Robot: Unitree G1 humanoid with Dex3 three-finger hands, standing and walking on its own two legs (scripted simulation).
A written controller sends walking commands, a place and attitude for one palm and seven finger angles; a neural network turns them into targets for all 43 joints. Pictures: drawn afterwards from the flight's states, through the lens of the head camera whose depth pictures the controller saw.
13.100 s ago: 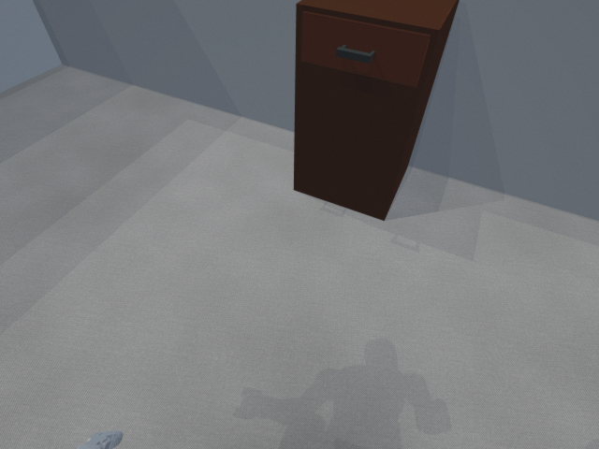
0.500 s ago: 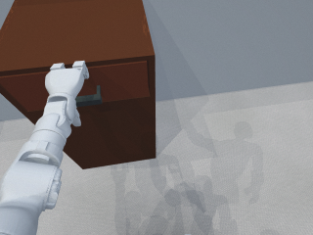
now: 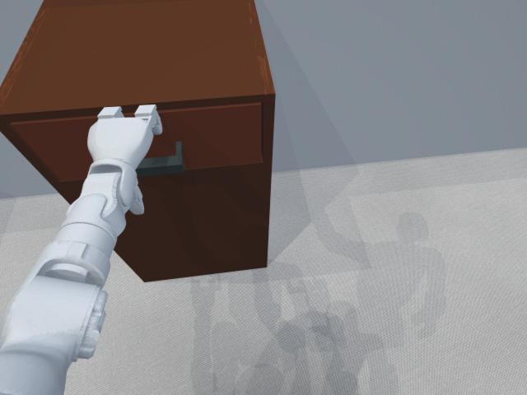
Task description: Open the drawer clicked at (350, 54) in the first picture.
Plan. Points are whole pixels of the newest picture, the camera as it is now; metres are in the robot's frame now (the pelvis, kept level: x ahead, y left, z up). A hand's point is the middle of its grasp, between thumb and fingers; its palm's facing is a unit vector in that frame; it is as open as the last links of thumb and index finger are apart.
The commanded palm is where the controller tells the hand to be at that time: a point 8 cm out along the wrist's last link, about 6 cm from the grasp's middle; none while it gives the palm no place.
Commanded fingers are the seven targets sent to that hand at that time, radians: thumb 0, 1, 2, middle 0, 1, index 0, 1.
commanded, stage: move the hooked fingers above the handle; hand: left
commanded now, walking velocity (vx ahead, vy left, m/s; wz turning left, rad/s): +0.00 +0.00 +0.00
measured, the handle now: (151, 157) +0.53 +0.20 -0.01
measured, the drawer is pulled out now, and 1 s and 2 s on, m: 0.00 0.00 0.00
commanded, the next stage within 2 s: none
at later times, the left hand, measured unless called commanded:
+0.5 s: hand (133, 160) +0.48 +0.21 +0.05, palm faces +0.02 +0.00 -1.00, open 13.9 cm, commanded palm +0.46 +0.21 +0.11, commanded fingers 0.00 -0.50 0.30 -0.30 -1.20 -0.30 -1.20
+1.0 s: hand (116, 160) +0.48 +0.23 +0.06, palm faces +0.03 +0.03 -1.00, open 13.9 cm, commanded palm +0.45 +0.22 +0.11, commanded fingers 0.00 -0.50 0.30 -0.30 -1.20 -0.30 -1.20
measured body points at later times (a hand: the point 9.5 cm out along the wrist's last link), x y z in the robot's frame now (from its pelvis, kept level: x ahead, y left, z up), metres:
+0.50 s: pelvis -0.01 +0.00 +0.00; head +0.08 -0.01 +0.44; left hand +0.47 +0.20 +0.11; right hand +0.01 -0.28 -0.13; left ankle -0.01 +0.12 -0.72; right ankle -0.03 -0.13 -0.72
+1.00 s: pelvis +0.00 +0.00 +0.00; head +0.08 -0.02 +0.44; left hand +0.47 +0.22 +0.11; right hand +0.03 -0.28 -0.14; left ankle -0.01 +0.12 -0.72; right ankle -0.03 -0.13 -0.72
